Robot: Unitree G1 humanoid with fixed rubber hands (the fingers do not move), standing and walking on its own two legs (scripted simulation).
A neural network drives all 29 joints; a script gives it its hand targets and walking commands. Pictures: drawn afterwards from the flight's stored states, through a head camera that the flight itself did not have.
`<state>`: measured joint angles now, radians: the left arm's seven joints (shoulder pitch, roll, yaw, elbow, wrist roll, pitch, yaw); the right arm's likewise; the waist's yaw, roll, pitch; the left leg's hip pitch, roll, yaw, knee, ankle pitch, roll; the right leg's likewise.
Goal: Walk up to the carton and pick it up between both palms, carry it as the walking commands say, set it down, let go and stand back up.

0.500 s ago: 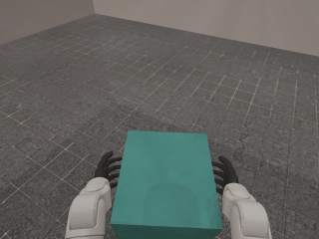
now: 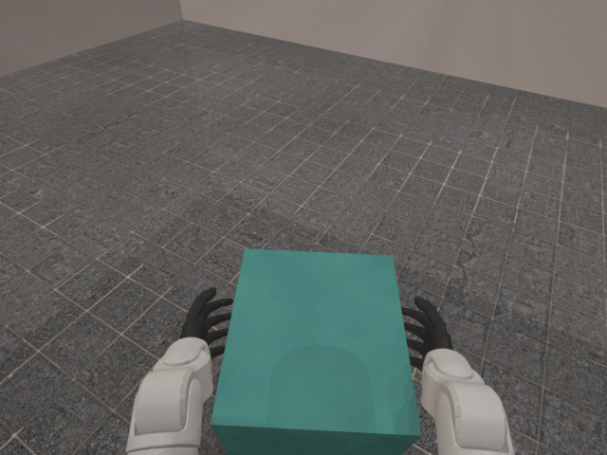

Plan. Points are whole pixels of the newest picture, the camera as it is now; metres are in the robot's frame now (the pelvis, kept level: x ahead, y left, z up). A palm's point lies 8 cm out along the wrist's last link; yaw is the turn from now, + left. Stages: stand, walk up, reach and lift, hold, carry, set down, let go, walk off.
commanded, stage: carry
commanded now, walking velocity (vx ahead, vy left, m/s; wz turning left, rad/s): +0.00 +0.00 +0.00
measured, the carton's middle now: (312, 366) +0.28 +0.00 -0.04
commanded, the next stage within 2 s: hold in 2.00 s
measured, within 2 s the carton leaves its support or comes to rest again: neither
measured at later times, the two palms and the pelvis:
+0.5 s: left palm (196, 331) +0.28 +0.16 +0.04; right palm (425, 342) +0.27 -0.14 +0.04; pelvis +0.02 +0.01 +0.00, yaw +0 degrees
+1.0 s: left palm (206, 332) +0.28 +0.14 +0.05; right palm (438, 346) +0.27 -0.16 +0.05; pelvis +0.02 -0.01 +0.00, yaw +0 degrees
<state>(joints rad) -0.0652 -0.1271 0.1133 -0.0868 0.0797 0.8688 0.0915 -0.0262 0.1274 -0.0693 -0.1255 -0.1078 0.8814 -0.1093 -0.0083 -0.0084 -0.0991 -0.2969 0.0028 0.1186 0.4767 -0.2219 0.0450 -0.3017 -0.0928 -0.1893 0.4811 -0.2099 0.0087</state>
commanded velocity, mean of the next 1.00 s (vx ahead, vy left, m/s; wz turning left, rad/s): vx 0.00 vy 0.00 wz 0.00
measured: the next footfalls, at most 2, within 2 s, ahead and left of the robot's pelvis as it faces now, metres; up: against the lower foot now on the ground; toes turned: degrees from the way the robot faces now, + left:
none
